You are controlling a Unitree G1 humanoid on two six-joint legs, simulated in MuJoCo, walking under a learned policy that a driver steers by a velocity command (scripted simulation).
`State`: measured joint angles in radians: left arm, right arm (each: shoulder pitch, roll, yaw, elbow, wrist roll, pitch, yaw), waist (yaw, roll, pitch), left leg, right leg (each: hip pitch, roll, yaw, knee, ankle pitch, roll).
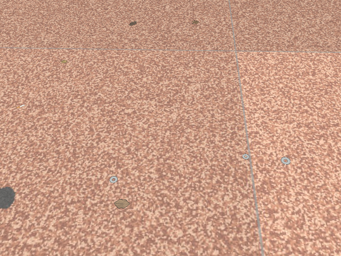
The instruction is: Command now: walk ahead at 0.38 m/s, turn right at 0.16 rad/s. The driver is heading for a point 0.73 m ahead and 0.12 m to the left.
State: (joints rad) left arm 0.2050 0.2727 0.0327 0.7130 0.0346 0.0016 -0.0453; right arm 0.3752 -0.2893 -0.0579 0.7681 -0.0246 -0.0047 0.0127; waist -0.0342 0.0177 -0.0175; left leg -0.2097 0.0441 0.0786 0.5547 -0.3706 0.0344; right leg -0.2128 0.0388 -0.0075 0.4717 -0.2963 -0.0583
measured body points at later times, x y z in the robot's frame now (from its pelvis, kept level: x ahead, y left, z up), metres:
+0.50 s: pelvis +0.24 +0.02 -0.02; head +0.27 +0.03 +0.43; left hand +0.21 +0.29 -0.16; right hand +0.42 -0.22 -0.11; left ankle +0.33 +0.10 -0.74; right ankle +0.03 -0.09 -0.67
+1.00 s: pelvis +0.52 -0.01 -0.01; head +0.56 -0.02 +0.43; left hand +0.73 +0.22 -0.11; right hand +0.47 -0.26 -0.16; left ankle +0.34 +0.10 -0.71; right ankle +0.63 -0.09 -0.74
